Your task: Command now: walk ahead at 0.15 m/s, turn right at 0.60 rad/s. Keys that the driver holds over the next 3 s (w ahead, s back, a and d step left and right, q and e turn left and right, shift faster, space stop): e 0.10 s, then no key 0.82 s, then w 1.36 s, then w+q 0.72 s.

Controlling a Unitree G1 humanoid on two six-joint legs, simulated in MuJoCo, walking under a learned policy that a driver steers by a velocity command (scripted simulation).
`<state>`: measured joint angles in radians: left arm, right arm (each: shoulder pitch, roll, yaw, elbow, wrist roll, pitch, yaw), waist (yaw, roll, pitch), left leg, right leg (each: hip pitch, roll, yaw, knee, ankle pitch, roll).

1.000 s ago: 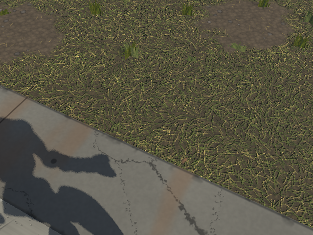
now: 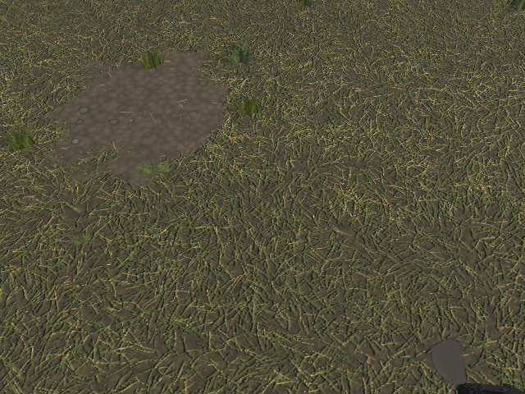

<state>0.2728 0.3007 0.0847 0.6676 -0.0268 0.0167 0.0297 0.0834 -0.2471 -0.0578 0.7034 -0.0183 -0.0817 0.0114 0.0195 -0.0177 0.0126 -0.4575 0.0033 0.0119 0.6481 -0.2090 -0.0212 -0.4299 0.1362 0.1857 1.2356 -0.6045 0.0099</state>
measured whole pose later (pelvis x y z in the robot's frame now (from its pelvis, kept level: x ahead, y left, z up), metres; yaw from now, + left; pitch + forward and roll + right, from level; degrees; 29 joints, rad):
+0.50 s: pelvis +0.03 -0.05 +0.02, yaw -9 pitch +1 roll +1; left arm 0.15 0.19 0.02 0.63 0.02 0.01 -0.01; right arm 0.14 -0.30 -0.06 0.81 0.00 0.05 -0.03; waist -0.02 0.05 0.01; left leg -0.42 0.04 -0.02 0.93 -0.43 -0.07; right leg -0.31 0.05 0.02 0.48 -0.19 -0.06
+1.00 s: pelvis +0.03 -0.03 +0.03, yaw -9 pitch -1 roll +0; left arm 0.21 0.23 0.06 0.86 0.00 0.03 0.03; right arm 0.24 -0.21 -0.01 0.93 0.00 0.01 -0.03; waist 0.00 0.00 0.00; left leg -0.14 0.01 -0.02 0.43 -0.29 0.00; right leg -0.26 0.04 0.02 0.44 -0.20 -0.03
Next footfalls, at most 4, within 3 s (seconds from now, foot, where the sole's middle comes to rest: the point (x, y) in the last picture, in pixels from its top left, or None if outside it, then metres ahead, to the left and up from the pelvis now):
0.26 right None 0.09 -0.15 -0.75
0.62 left None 0.06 0.09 -0.75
1.80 left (272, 366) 0.60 0.02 -0.90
2.26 right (355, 286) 0.86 -0.23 -0.90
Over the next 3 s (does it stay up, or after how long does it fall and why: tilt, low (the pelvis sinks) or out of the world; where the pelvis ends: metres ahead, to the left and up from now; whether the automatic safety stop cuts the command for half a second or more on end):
stays up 1.10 -0.07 -0.13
